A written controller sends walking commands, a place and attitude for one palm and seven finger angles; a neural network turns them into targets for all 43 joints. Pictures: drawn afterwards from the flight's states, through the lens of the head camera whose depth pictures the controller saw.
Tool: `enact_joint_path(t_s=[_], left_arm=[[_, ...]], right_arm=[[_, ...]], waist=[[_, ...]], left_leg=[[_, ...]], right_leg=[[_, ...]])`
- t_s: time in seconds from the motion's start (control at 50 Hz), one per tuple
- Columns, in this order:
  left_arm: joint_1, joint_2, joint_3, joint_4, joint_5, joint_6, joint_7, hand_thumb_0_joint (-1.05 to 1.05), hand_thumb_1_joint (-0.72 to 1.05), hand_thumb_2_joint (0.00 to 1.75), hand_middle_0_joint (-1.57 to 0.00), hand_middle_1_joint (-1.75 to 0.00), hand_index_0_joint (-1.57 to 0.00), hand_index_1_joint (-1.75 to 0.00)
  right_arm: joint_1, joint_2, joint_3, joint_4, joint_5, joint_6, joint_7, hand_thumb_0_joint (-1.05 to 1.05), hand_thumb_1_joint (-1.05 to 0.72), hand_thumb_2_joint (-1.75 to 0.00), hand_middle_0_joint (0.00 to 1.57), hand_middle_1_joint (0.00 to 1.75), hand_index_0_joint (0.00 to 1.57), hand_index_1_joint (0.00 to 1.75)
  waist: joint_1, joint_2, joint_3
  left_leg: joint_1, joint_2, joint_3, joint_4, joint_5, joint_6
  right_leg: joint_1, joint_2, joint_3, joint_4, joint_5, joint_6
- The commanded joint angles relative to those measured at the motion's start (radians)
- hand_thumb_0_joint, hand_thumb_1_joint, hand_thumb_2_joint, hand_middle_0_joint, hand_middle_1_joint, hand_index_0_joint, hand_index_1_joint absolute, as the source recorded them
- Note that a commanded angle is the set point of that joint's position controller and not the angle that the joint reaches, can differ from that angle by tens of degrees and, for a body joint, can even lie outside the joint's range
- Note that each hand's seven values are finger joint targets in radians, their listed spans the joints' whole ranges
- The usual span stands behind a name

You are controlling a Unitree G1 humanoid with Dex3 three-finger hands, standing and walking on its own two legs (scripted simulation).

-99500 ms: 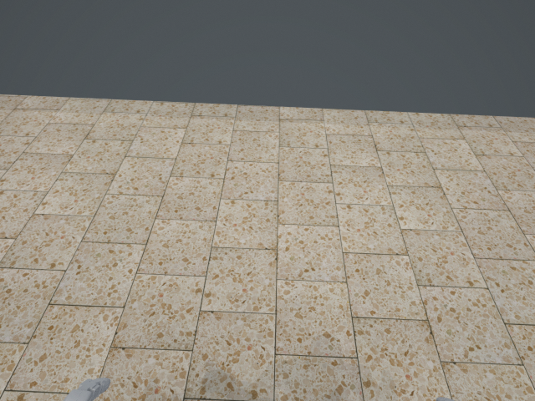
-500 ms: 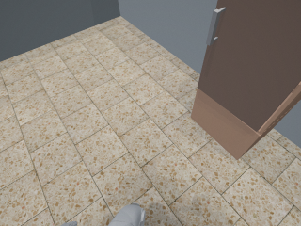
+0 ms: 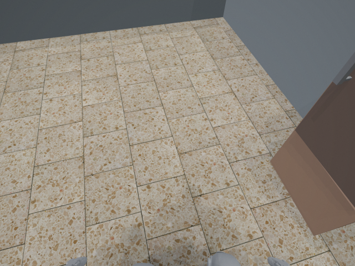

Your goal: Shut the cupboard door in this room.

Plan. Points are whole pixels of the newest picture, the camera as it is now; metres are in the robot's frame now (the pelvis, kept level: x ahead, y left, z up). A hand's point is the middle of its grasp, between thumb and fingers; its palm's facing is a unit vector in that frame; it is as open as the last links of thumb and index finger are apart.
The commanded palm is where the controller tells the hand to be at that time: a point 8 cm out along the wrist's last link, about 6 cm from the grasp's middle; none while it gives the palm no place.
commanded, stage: walk to a spot facing it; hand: left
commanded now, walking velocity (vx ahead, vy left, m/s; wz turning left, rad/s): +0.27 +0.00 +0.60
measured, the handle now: out of the picture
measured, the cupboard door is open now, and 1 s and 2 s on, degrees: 2 2 2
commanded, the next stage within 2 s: turn to face it in 0.94 s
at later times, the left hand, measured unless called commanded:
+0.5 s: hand out of the picture +0.00 +0.17 -0.17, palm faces +0.41 -0.89 -0.19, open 7.3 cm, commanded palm none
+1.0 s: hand (71, 203) +0.27 +0.31 -0.14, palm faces +0.48 -0.85 -0.22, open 7.4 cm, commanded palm none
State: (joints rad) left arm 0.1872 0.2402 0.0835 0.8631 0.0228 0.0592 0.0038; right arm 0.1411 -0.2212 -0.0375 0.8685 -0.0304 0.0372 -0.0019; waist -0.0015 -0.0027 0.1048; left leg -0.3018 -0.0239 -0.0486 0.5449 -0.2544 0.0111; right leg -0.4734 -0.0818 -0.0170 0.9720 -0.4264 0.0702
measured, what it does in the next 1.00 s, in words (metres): walks ahead, turning left: right foot, then left foot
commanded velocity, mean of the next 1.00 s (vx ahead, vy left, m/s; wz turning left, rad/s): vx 0.23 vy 0.00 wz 0.54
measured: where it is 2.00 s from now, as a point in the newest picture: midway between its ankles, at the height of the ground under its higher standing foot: (157, 225)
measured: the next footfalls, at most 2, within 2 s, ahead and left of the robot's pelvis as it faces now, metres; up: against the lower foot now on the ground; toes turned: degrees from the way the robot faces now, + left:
right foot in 0.10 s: +0.07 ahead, -0.14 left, +0.00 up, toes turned +1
left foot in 0.54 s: +0.12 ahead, +0.13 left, +0.00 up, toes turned +30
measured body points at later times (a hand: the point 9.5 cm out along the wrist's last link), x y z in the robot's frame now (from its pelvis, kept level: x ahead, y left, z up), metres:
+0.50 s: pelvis +0.08 +0.00 +0.00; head +0.12 +0.03 +0.44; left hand -0.02 +0.21 -0.16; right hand +0.25 -0.20 -0.14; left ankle +0.08 +0.11 -0.71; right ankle +0.03 -0.14 -0.73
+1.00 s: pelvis +0.24 +0.07 +0.00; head +0.28 +0.09 +0.45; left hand +0.25 +0.36 -0.12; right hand +0.33 -0.14 -0.16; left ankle +0.09 +0.11 -0.73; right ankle +0.40 +0.02 -0.71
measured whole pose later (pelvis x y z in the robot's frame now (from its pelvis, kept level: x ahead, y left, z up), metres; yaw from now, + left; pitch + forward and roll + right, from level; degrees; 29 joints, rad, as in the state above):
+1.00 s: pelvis +0.24 +0.07 +0.00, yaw +32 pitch +1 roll +1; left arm 0.09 0.21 0.07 0.85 0.02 0.00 -0.03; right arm 0.37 -0.17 -0.03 1.01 -0.03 -0.03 0.00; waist -0.06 0.00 0.07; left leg -0.04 -0.05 -0.03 0.40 -0.37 0.03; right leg -0.51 -0.08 -0.03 0.67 -0.16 0.06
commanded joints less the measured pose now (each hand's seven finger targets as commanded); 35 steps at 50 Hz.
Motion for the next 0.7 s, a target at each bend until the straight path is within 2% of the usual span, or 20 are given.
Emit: enact_joint_path(t_s=[0.0,0.04,0.06,0.08,0.1,0.12,0.14,0.16,0.18,0.22,0.3,0.4,0.44,0.48,0.5,0.52,0.54,0.56,0.62,0.68], left_arm=[[0.046,0.064,0.013,-0.081,0.000,-0.035,-0.003,0.00,0.90,0.90,-0.20,-0.30,-0.20,-0.30],[0.153,0.083,0.022,-0.049,0.005,-0.047,-0.009,0.00,0.90,0.90,-0.20,-0.30,-0.20,-0.30],[0.238,0.132,0.036,-0.029,0.015,-0.059,-0.006,0.00,0.90,0.90,-0.20,-0.30,-0.20,-0.30],[0.281,0.245,0.055,-0.035,0.033,-0.072,0.009,0.00,0.90,0.90,-0.20,-0.30,-0.20,-0.30],[0.204,0.224,0.038,-0.055,0.009,-0.063,0.018,0.00,0.90,0.90,-0.20,-0.30,-0.20,-0.30],[0.089,0.194,0.035,-0.090,0.003,-0.058,0.019,0.00,0.90,0.90,-0.20,-0.30,-0.20,-0.30],[0.055,0.158,0.028,-0.097,0.002,-0.070,0.022,0.00,0.90,0.90,-0.20,-0.30,-0.20,-0.30],[0.023,0.124,0.016,-0.096,0.001,-0.077,0.024,0.00,0.90,0.90,-0.20,-0.30,-0.20,-0.30],[0.001,0.098,0.011,-0.095,0.001,-0.079,0.025,0.00,0.90,0.90,-0.20,-0.30,-0.20,-0.30],[0.058,0.094,0.010,-0.076,0.001,-0.093,0.024,0.00,0.90,0.90,-0.20,-0.30,-0.20,-0.30],[0.193,0.110,0.021,-0.012,0.004,-0.103,0.026,0.00,0.90,0.90,-0.20,-0.30,-0.20,-0.30],[0.231,0.127,0.031,0.028,0.012,-0.107,0.018,0.00,0.90,0.90,-0.20,-0.30,-0.20,-0.30],[0.219,0.146,0.037,0.030,0.013,-0.108,0.013,0.00,0.90,0.90,-0.20,-0.30,-0.20,-0.30],[0.187,0.160,0.041,0.034,0.003,-0.109,0.005,0.00,0.90,0.90,-0.20,-0.30,-0.20,-0.30],[0.183,0.137,0.036,0.019,-0.005,-0.109,-0.004,0.00,0.90,0.90,-0.20,-0.30,-0.20,-0.30],[0.122,0.069,0.016,-0.051,-0.011,-0.104,-0.021,0.00,0.90,0.90,-0.20,-0.30,-0.20,-0.30],[-0.004,0.090,0.010,-0.104,-0.001,-0.092,-0.015,0.00,0.90,0.90,-0.20,-0.30,-0.20,-0.30],[-0.038,0.099,0.015,-0.111,0.002,-0.094,-0.011,0.00,0.90,0.90,-0.20,-0.30,-0.20,-0.30],[0.014,0.071,0.022,-0.042,0.009,-0.082,-0.021,0.00,0.90,0.90,-0.20,-0.30,-0.20,-0.30],[0.062,0.054,0.017,-0.019,0.009,-0.073,-0.028,0.00,0.90,0.90,-0.20,-0.30,-0.20,-0.30]], right_arm=[[0.010,-0.210,-0.069,-0.062,-0.008,-0.005,-0.010,0.00,-0.90,-0.90,0.20,0.30,0.20,0.30],[-0.035,-0.202,-0.071,-0.074,-0.002,-0.001,-0.006,0.00,-0.90,-0.90,0.20,0.30,0.20,0.30],[-0.051,-0.158,-0.066,-0.086,0.005,-0.002,-0.003,0.00,-0.90,-0.90,0.20,0.30,0.20,0.30],[-0.030,-0.065,-0.048,-0.109,0.018,-0.008,0.004,0.00,-0.90,-0.90,0.20,0.30,0.20,0.30],[-0.063,-0.115,-0.060,-0.114,0.002,-0.005,0.008,0.00,-0.90,-0.90,0.20,0.30,0.20,0.30],[-0.029,-0.117,-0.064,-0.112,-0.003,0.004,0.015,0.00,-0.90,-0.90,0.20,0.30,0.20,0.30],[0.002,-0.104,-0.064,-0.082,-0.005,0.007,0.017,0.00,-0.90,-0.90,0.20,0.30,0.20,0.30],[0.016,-0.112,-0.064,-0.060,-0.005,0.008,0.024,0.00,-0.90,-0.90,0.20,0.30,0.20,0.30],[0.048,-0.105,-0.064,-0.045,-0.001,0.010,0.031,0.00,-0.90,-0.90,0.20,0.30,0.20,0.30],[0.040,-0.070,-0.052,-0.041,0.006,0.009,0.039,0.00,-0.90,-0.90,0.20,0.30,0.20,0.30],[-0.034,-0.033,-0.038,-0.055,0.005,0.004,0.047,0.00,-0.90,-0.90,0.20,0.30,0.20,0.30],[-0.104,-0.022,-0.026,-0.080,0.005,-0.017,0.057,0.00,-0.90,-0.90,0.20,0.30,0.20,0.30],[-0.083,-0.031,-0.025,-0.081,0.006,-0.029,0.057,0.00,-0.90,-0.90,0.20,0.30,0.20,0.30],[0.073,-0.072,-0.039,-0.041,-0.002,-0.043,0.050,0.00,-0.90,-0.90,0.20,0.30,0.20,0.30],[0.212,-0.154,-0.059,-0.008,-0.006,-0.050,0.040,0.00,-0.90,-0.90,0.20,0.30,0.20,0.30],[0.330,-0.291,-0.093,0.019,-0.009,-0.057,0.025,0.00,-0.90,-0.90,0.20,0.30,0.20,0.30],[0.392,-0.309,-0.096,0.048,0.006,-0.048,0.008,0.00,-0.90,-0.90,0.20,0.30,0.20,0.30],[0.343,-0.278,-0.082,0.045,0.006,-0.048,0.004,0.00,-0.90,-0.90,0.20,0.30,0.20,0.30],[0.149,-0.157,-0.041,-0.012,0.003,-0.072,-0.013,0.00,-0.90,-0.90,0.20,0.30,0.20,0.30],[0.146,-0.145,-0.036,0.001,0.008,-0.092,-0.018,0.00,-0.90,-0.90,0.20,0.30,0.20,0.30]], waist=[[-0.007,0.197,-0.125],[0.051,0.145,-0.114],[0.098,-0.007,-0.115],[0.128,-0.378,-0.130],[0.089,-0.308,-0.037],[0.020,-0.186,-0.004],[-0.002,-0.202,-0.022],[-0.021,-0.202,0.002],[-0.040,-0.190,-0.026],[-0.024,-0.155,-0.058],[0.034,-0.142,-0.073],[0.060,-0.172,-0.061],[0.046,-0.162,-0.071],[-0.040,-0.091,-0.150],[-0.110,0.063,-0.247],[-0.163,0.357,-0.277],[-0.192,0.242,-0.269],[-0.158,0.152,-0.203],[-0.058,0.126,-0.055],[-0.022,0.098,-0.077]], left_leg=[[-0.013,0.200,-0.273,-0.207,-0.127,0.139],[-0.188,0.143,-0.259,-0.144,-0.326,0.106],[-0.349,0.046,-0.180,0.035,-0.396,0.062],[-0.536,-0.092,0.000,0.429,-0.404,-0.016],[-0.490,-0.018,-0.053,0.644,-0.338,-0.015],[-0.444,0.008,-0.061,0.708,-0.243,-0.016],[-0.410,0.030,-0.056,0.753,-0.183,-0.028],[-0.391,0.055,-0.034,0.767,-0.127,-0.037],[-0.354,0.070,-0.013,0.747,-0.091,-0.045],[-0.349,0.061,0.037,0.672,-0.068,-0.058],[-0.374,0.068,0.102,0.507,-0.086,-0.049],[-0.309,0.082,0.160,0.252,-0.127,-0.013],[-0.200,0.064,0.186,0.156,-0.167,0.011],[0.085,0.001,0.225,-0.006,-0.091,0.037],[0.361,0.084,0.079,-0.097,-0.037,0.083],[0.550,0.395,-0.407,-0.166,0.119,0.213],[0.558,0.450,-0.472,-0.224,0.158,0.267],[0.446,0.436,-0.403,-0.243,0.046,0.252],[0.158,0.304,-0.241,-0.291,0.029,0.165],[0.174,0.254,-0.175,-0.305,0.127,0.177]], right_leg=[[0.127,0.051,-0.042,-0.220,0.013,-0.009],[0.347,0.084,-0.076,-0.387,0.081,-0.012],[0.503,0.004,0.019,-0.541,-0.019,-0.030],[0.568,-0.317,0.446,-0.778,-0.335,-0.126],[0.337,-0.404,0.521,-0.859,-0.399,-0.169],[0.235,-0.382,0.401,-0.851,-0.290,-0.176],[0.213,-0.331,0.375,-0.833,-0.224,-0.167],[0.203,-0.288,0.240,-0.796,-0.074,-0.158],[0.226,-0.257,0.110,-0.751,0.081,-0.157],[0.321,-0.230,-0.013,-0.696,0.345,-0.157],[0.492,-0.254,-0.088,-0.656,0.555,-0.158],[0.532,-0.311,-0.135,-0.633,0.512,-0.161],[0.499,-0.337,-0.145,-0.580,0.552,-0.162],[0.401,-0.283,-0.248,-0.337,0.624,-0.119],[0.202,-0.221,-0.282,-0.073,0.482,-0.070],[-0.198,-0.044,-0.241,0.229,-0.172,0.000],[-0.304,-0.044,-0.080,0.329,-0.188,-0.020],[-0.295,-0.084,-0.036,0.335,-0.121,-0.032],[-0.197,-0.104,0.009,0.256,0.075,-0.020],[-0.166,-0.071,-0.002,0.174,0.157,-0.006]])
